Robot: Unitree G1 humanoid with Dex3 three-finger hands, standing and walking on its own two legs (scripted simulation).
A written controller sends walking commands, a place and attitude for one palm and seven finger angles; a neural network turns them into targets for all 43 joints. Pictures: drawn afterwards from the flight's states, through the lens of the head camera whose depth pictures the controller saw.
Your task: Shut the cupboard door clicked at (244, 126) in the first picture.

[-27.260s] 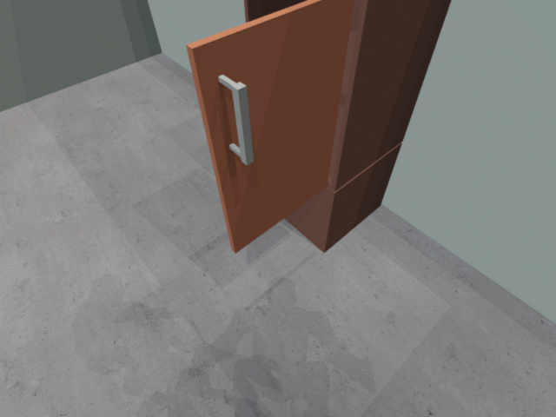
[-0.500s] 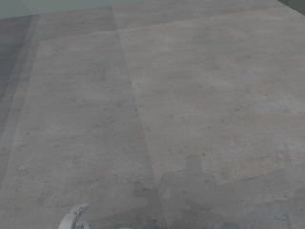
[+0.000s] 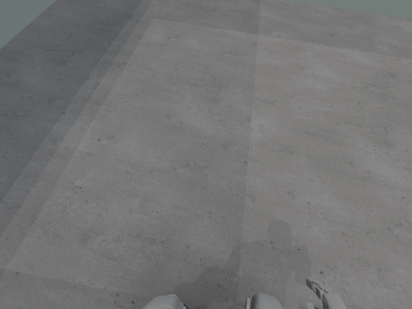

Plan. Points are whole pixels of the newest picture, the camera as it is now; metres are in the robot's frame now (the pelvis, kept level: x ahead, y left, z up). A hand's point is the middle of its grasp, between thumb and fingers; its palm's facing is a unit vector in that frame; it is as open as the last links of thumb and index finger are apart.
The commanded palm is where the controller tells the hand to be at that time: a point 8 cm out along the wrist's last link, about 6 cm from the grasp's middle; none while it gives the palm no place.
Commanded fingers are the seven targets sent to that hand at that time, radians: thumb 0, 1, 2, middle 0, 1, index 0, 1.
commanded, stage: turn to face it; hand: left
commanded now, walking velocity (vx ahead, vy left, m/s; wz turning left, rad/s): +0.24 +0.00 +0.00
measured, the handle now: out of the picture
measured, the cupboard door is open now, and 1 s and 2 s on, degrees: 63 63 63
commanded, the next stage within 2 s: none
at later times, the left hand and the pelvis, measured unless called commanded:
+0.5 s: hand (161, 243) +0.26 +0.13 -0.16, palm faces -0.14 -0.97 -0.21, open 7.4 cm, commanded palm none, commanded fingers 0.00 0.90 0.90 -0.20 -0.30 -0.20 -0.30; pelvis +0.17 -0.04 +0.00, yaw -10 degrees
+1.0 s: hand (152, 185) +0.41 +0.18 -0.16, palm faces -0.37 -0.90 -0.23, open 7.4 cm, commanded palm none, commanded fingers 0.00 0.90 0.90 -0.20 -0.30 -0.20 -0.30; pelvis +0.24 +0.01 +0.01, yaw -27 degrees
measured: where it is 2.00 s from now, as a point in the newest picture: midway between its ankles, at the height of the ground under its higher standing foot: (202, 287)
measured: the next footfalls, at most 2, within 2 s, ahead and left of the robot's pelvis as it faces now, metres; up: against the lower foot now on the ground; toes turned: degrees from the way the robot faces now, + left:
right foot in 0.36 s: +0.24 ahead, -0.13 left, +0.00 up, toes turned -10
left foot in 0.84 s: +0.31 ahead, +0.11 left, +0.00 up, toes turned -21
